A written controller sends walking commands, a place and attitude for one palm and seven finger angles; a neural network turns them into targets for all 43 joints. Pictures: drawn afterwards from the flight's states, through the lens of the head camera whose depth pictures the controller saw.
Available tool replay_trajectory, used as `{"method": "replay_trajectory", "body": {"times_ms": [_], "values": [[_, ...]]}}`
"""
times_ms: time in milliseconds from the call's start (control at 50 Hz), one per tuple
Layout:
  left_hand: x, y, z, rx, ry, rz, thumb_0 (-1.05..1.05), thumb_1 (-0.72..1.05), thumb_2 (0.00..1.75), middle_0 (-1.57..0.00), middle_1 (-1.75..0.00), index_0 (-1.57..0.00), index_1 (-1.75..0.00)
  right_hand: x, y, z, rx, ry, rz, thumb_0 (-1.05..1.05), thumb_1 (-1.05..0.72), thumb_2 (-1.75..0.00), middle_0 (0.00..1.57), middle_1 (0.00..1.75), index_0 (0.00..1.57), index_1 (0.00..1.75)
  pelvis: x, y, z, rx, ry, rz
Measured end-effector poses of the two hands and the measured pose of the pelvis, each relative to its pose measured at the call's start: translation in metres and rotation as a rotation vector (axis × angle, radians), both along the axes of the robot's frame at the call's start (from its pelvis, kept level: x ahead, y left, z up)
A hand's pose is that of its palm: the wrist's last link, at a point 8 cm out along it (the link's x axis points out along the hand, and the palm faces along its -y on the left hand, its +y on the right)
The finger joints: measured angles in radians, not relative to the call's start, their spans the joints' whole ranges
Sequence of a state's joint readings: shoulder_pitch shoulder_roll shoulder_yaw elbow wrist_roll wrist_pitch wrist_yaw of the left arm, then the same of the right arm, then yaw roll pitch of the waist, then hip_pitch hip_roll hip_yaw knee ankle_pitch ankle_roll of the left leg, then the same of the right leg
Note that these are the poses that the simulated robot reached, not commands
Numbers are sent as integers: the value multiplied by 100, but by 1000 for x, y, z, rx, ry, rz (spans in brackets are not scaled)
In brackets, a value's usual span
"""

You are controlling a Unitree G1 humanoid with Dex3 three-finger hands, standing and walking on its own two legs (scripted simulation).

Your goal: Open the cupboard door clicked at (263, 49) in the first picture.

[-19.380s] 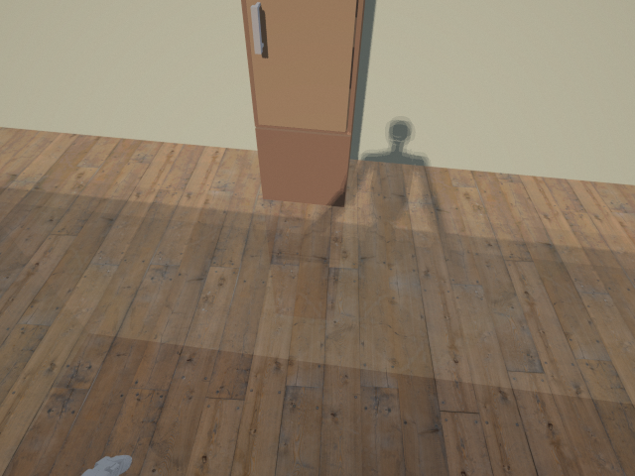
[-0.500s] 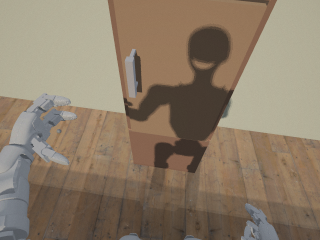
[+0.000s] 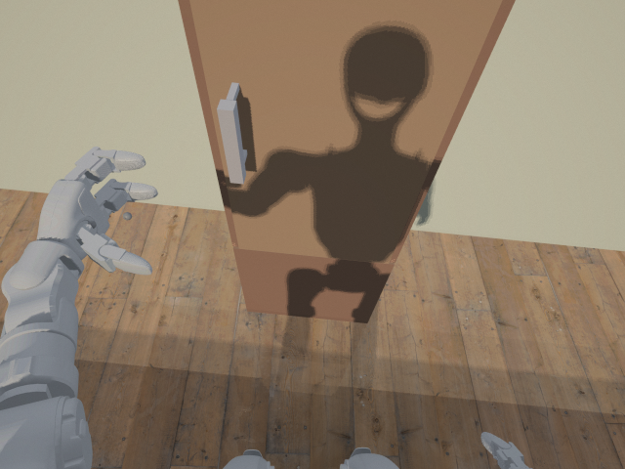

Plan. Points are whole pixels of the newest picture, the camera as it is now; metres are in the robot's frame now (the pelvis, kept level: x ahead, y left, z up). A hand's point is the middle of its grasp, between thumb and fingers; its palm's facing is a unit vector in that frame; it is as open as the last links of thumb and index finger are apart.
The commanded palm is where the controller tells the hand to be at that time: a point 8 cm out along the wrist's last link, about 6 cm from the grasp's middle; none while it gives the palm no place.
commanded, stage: move the hooked fingers beside the handle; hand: left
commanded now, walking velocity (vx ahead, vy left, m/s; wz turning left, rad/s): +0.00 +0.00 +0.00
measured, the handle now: (236, 135) +0.57 +0.12 +0.07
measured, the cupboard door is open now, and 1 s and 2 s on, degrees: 0 0 0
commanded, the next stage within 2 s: slide the fingers in behind the handle in 1.56 s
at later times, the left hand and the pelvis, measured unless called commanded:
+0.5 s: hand (167, 170) +0.47 +0.20 +0.09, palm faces -0.09 -1.00 -0.01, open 14.0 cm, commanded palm +0.46 +0.25 +0.08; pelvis +0.00 +0.01 -0.01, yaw -1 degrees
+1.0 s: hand (187, 153) +0.52 +0.19 +0.08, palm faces -0.08 -1.00 -0.02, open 14.0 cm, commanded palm +0.50 +0.23 +0.08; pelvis +0.00 +0.00 -0.01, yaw -2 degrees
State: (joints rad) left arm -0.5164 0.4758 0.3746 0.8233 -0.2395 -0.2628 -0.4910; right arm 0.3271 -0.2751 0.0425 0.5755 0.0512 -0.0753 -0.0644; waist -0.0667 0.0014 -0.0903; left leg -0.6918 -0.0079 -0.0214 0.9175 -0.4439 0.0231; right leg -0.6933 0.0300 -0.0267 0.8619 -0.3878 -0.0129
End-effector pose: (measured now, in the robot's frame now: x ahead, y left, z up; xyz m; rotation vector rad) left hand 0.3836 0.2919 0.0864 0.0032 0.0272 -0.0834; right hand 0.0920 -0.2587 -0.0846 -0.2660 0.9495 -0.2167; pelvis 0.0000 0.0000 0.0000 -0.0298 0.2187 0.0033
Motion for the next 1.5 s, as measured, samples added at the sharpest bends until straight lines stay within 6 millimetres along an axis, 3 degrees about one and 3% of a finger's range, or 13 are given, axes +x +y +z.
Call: {"method": "replay_trajectory", "body": {"times_ms": [300,560,900,1060,1360,1500], "values": [[43,-14,0,5,3,-4,-1,-50,30,-30,-120,-30,-120,-37,1,-13,9,143,-57,0,-91,-90,20,30,21,30,0,4,-5,-4,44,-9],[83,-39,5,-3,-19,-5,-1,-50,30,-30,-120,-30,-120,-77,0,-20,14,270,-120,0,-91,-90,20,30,20,30,1,5,-9,-7,83,-17],[120,-49,0,3,6,8,-1,-50,30,-30,-120,-30,-120,-112,-1,-21,11,382,-169,0,-91,-90,20,30,20,30,0,2,-15,-12,133,-28],[119,-48,-6,4,0,17,-1,-50,30,-30,-120,-30,-120,-113,1,-20,20,404,-173,0,-91,-90,20,30,20,30,5,2,-14,-11,138,-36],[112,-41,-5,2,10,7,-1,-50,30,-30,-120,-30,-120,-82,3,-20,22,348,-137,0,-91,-90,20,30,20,30,10,6,-12,-19,125,-23],[112,-45,-8,2,-9,9,-1,-50,30,-30,-120,-30,-120,-77,5,-22,17,335,-127,0,-91,-90,20,30,20,30,8,7,-14,-21,127,-19]]}}
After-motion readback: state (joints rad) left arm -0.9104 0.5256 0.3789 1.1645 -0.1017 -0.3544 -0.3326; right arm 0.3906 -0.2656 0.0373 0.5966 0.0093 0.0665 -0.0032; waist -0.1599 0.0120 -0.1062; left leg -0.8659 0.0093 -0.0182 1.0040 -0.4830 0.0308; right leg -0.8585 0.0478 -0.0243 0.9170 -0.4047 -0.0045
